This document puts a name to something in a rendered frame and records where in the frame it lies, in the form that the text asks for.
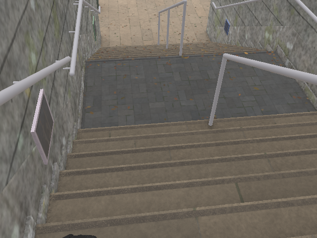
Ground stairs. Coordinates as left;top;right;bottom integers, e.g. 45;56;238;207
35;111;317;238
88;42;266;60

